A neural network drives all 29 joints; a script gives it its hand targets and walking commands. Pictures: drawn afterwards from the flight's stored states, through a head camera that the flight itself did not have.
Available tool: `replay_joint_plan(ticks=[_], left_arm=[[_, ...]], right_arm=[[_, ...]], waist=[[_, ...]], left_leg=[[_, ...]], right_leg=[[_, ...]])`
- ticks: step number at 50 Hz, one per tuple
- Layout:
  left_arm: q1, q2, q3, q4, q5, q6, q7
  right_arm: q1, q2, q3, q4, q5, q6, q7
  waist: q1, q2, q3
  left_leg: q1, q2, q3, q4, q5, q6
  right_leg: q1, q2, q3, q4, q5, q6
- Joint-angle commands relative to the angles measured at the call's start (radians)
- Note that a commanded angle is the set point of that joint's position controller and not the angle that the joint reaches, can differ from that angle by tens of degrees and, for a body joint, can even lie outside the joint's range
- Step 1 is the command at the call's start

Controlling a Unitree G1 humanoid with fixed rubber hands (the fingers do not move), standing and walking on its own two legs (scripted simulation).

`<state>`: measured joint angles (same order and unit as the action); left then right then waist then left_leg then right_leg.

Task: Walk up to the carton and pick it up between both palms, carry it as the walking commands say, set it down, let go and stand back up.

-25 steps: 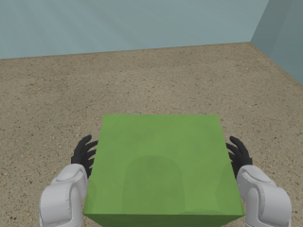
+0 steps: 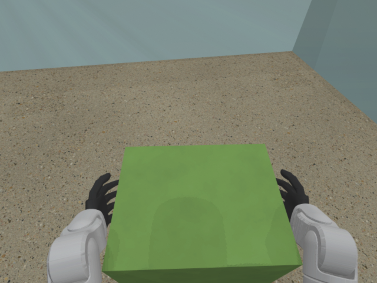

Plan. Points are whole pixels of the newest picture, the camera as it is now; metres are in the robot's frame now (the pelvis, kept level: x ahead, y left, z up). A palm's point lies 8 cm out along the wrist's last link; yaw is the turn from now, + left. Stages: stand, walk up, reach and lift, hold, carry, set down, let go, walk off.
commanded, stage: carry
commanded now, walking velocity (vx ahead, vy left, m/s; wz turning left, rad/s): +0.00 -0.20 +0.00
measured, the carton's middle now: (196, 223) +0.25 +0.01 +0.01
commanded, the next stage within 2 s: none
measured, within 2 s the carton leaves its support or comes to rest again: neither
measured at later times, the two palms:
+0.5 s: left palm (199, 238) +0.19 +0.01 +0.08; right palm out of the picture +0.19 -0.36 +0.08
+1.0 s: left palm (308, 270) +0.15 -0.17 +0.07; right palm out of the picture +0.13 -0.54 +0.06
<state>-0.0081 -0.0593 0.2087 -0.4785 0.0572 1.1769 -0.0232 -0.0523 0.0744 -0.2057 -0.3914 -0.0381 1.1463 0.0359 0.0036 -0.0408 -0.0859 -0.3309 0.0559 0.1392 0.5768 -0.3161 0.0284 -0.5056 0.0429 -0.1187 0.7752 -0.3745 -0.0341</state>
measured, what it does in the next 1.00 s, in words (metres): steps to the right: right foot, then left foot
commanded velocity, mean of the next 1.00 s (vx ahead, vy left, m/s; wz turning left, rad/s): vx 0.00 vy -0.20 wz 0.00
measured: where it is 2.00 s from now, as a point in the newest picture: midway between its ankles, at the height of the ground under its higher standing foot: outside the picture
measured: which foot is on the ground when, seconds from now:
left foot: down 0.00-0.26, up 0.28-0.54, down 0.56-0.88, up 0.90-1.00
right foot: up 0.00-0.24, down 0.26-0.56, up 0.58-0.86, down 0.88-1.00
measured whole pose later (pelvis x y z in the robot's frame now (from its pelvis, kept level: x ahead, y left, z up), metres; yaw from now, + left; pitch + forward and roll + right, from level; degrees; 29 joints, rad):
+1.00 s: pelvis -0.11 -0.33 +0.00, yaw -1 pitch +4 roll +0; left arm -0.04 -0.13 0.19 -0.43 0.08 1.14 -0.02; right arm -0.04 0.00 -0.22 -0.44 -0.02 1.17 0.04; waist -0.03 0.04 -0.04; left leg -0.52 0.14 0.07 1.00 -0.55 -0.08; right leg -0.40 -0.06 -0.13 0.55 -0.23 -0.02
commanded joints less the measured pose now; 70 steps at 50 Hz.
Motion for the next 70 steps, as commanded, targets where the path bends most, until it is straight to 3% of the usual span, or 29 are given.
replay_joint_plan(ticks=[1,4,11,12,13,14,15,17,19,26,28,29,30,33,41,43,44,45,46,47,50,57,58,59,60,61,63,65,70], left_arm=[[-0.513,-0.774,-0.85,-0.08,-0.359,0.002,-0.185],[-0.527,-0.772,-0.856,-0.083,-0.374,-0.007,-0.18],[-0.437,-0.754,-0.811,-0.041,-0.345,0.013,-0.172],[-0.418,-0.753,-0.802,-0.027,-0.341,0.013,-0.173],[-0.419,-0.756,-0.797,-0.025,-0.335,0.012,-0.175],[-0.424,-0.744,-0.777,-0.009,-0.309,0.007,-0.179],[-0.406,-0.769,-0.781,-0.023,-0.307,-0.004,-0.179],[-0.422,-0.785,-0.784,-0.086,-0.306,-0.019,-0.172],[-0.428,-0.781,-0.775,-0.116,-0.299,-0.027,-0.161],[-0.383,-0.727,-0.805,-0.099,-0.296,-0.004,-0.161],[-0.407,-0.726,-0.821,-0.078,-0.3,0.001,-0.161],[-0.443,-0.732,-0.833,-0.087,-0.313,0.009,-0.171],[-0.502,-0.737,-0.853,-0.111,-0.338,0.007,-0.176],[-0.526,-0.777,-0.858,-0.084,-0.363,-0.001,-0.187],[-0.462,-0.758,-0.827,-0.056,-0.352,0.01,-0.171],[-0.419,-0.756,-0.804,-0.025,-0.34,0.011,-0.173],[-0.413,-0.758,-0.798,-0.02,-0.334,0.01,-0.174],[-0.432,-0.752,-0.783,-0.014,-0.315,0.006,-0.177],[-0.401,-0.77,-0.768,-0.004,-0.298,-0.003,-0.18],[-0.438,-0.788,-0.79,-0.052,-0.311,-0.01,-0.175],[-0.427,-0.787,-0.777,-0.112,-0.298,-0.028,-0.16],[-0.385,-0.732,-0.803,-0.095,-0.29,-0.006,-0.159],[-0.388,-0.732,-0.809,-0.081,-0.291,-0.003,-0.159],[-0.414,-0.732,-0.818,-0.074,-0.292,-0.001,-0.158],[-0.454,-0.738,-0.834,-0.087,-0.309,0.008,-0.17],[-0.499,-0.744,-0.852,-0.105,-0.332,0.006,-0.174],[-0.514,-0.781,-0.855,-0.08,-0.352,0.001,-0.185],[-0.528,-0.794,-0.859,-0.083,-0.367,-0.005,-0.184],[-0.437,-0.762,-0.826,-0.043,-0.339,0.006,-0.168]], right_arm=[[-0.404,0.725,0.77,-0.149,0.328,0.021,0.187],[-0.428,0.707,0.762,-0.167,0.331,0.018,0.181],[-0.367,0.677,0.772,-0.167,0.299,0.038,0.173],[-0.375,0.675,0.782,-0.173,0.297,0.038,0.174],[-0.384,0.676,0.794,-0.182,0.3,0.037,0.176],[-0.378,0.688,0.809,-0.174,0.299,0.041,0.182],[-0.437,0.712,0.832,-0.179,0.335,0.038,0.189],[-0.494,0.748,0.863,-0.21,0.389,0.021,0.2],[-0.515,0.756,0.864,-0.236,0.415,0.015,0.201],[-0.406,0.711,0.816,-0.172,0.361,0.028,0.181],[-0.379,0.718,0.806,-0.138,0.347,0.034,0.186],[-0.334,0.717,0.79,-0.098,0.326,0.029,0.188],[-0.363,0.725,0.788,-0.109,0.331,0.023,0.188],[-0.42,0.725,0.773,-0.151,0.332,0.017,0.185],[-0.359,0.677,0.763,-0.163,0.303,0.035,0.173],[-0.376,0.678,0.782,-0.171,0.298,0.036,0.173],[-0.383,0.677,0.793,-0.18,0.3,0.036,0.175],[-0.385,0.686,0.813,-0.18,0.302,0.038,0.181],[-0.421,0.71,0.829,-0.171,0.327,0.041,0.187],[-0.464,0.735,0.844,-0.176,0.357,0.031,0.195],[-0.52,0.76,0.867,-0.238,0.419,0.015,0.201],[-0.415,0.714,0.818,-0.17,0.362,0.028,0.183],[-0.402,0.718,0.813,-0.153,0.353,0.03,0.184],[-0.382,0.723,0.805,-0.134,0.346,0.034,0.188],[-0.334,0.721,0.789,-0.088,0.325,0.027,0.189],[-0.361,0.729,0.787,-0.102,0.33,0.022,0.19],[-0.402,0.728,0.775,-0.134,0.325,0.019,0.188],[-0.447,0.723,0.772,-0.158,0.331,0.015,0.186],[-0.36,0.686,0.777,-0.15,0.298,0.035,0.177]], waist=[[-0.022,0.141,-0.138],[-0.013,0.208,-0.14],[-0.015,0.307,-0.207],[-0.009,0.253,-0.233],[-0.004,0.116,-0.246],[-0.002,-0.218,-0.243],[0.007,-0.335,-0.241],[0.008,-0.181,-0.239],[0.005,-0.151,-0.24],[-0.004,-0.11,-0.286],[-0.021,0.017,-0.271],[-0.032,0.307,-0.231],[-0.032,0.321,-0.154],[-0.019,0.158,-0.128],[-0.032,0.32,-0.183],[-0.011,0.267,-0.227],[-0.004,0.148,-0.243],[-0.006,-0.128,-0.245],[0.006,-0.34,-0.231],[0.003,-0.262,-0.235],[0.004,-0.163,-0.247],[-0.005,-0.11,-0.287],[-0.011,-0.076,-0.285],[-0.024,0.037,-0.265],[-0.034,0.334,-0.215],[-0.031,0.309,-0.151],[-0.026,0.163,-0.148],[-0.007,0.218,-0.152],[-0.011,0.25,-0.205]], left_leg=[[0.205,0.391,-0.305,-0.257,0.414,0.127],[0.165,0.282,-0.152,-0.22,0.462,0.065],[0.137,0.26,-0.093,-0.104,0.469,-0.002],[0.084,0.231,-0.073,-0.039,0.416,-0.043],[-0.014,0.194,-0.039,0.077,0.224,-0.079],[-0.241,0.078,0.039,0.23,-0.184,-0.141],[-0.24,0.036,-0.015,0.432,-0.399,-0.124],[-0.219,0.037,-0.066,0.574,-0.302,-0.094],[-0.215,0.034,-0.042,0.541,-0.193,-0.088],[0.014,-0.021,-0.002,-0.028,-0.063,-0.022],[0.261,0.148,-0.177,-0.246,0.077,0.01],[0.322,0.452,-0.536,-0.295,0.211,0.141],[0.249,0.522,-0.538,-0.297,0.435,0.22],[0.188,0.356,-0.252,-0.253,0.421,0.115],[0.152,0.265,-0.109,-0.163,0.488,0.029],[0.093,0.23,-0.077,-0.059,0.418,-0.031],[0.01,0.192,-0.041,0.044,0.276,-0.068],[-0.187,0.105,0.016,0.176,-0.115,-0.122],[-0.252,0.026,0.018,0.375,-0.391,-0.121],[-0.234,0.042,-0.055,0.513,-0.384,-0.103],[-0.219,0.039,-0.04,0.542,-0.206,-0.09],[0.023,-0.017,0.003,-0.038,-0.046,-0.022],[0.134,0.028,-0.032,-0.173,0.062,-0.014],[0.264,0.173,-0.205,-0.251,0.071,0.015],[0.314,0.466,-0.545,-0.3,0.254,0.152],[0.251,0.515,-0.529,-0.294,0.448,0.216],[0.194,0.387,-0.31,-0.251,0.444,0.153],[0.125,0.233,-0.106,-0.198,0.504,0.08],[0.125,0.156,-0.069,-0.044,0.67,0.025]], right_leg=[[-0.159,-0.104,0.213,0.309,-0.027,0.05],[-0.101,-0.097,0.116,0.21,0.021,0.081],[0.161,-0.046,-0.054,-0.292,0.058,0.072],[0.283,-0.06,-0.047,-0.401,0.117,0.065],[0.391,-0.177,0.056,-0.474,0.21,0.051],[0.464,-0.433,0.321,-0.475,0.502,-0.05],[0.371,-0.435,0.311,-0.429,0.646,-0.15],[0.359,-0.322,0.134,-0.367,0.696,-0.144],[0.367,-0.268,0.073,-0.351,0.621,-0.135],[0.34,-0.272,0.165,-0.37,0.461,-0.16],[0.129,-0.206,0.134,-0.268,0.309,-0.055],[-0.122,-0.097,0.06,-0.121,0.003,0.016],[-0.18,-0.078,0.124,0.136,-0.134,0.035],[-0.158,-0.111,0.204,0.303,0.004,0.058],[0.068,-0.056,-0.025,-0.15,-0.004,0.083],[0.257,-0.051,-0.058,-0.38,0.104,0.068],[0.371,-0.139,0.013,-0.469,0.176,0.058],[0.443,-0.371,0.26,-0.508,0.351,-0.015],[0.369,-0.455,0.332,-0.467,0.509,-0.133],[0.378,-0.385,0.223,-0.394,0.677,-0.16],[0.372,-0.277,0.07,-0.345,0.638,-0.137],[0.33,-0.274,0.151,-0.362,0.451,-0.154],[0.259,-0.251,0.138,-0.343,0.402,-0.11],[0.109,-0.202,0.121,-0.24,0.277,-0.048],[-0.146,-0.089,0.048,-0.097,-0.035,0.019],[-0.186,-0.082,0.139,0.154,-0.129,0.033],[-0.139,-0.11,0.211,0.291,-0.041,0.046],[-0.031,-0.112,0.132,0.151,0.038,0.059],[0.162,-0.066,-0.048,-0.258,0.169,0.076]])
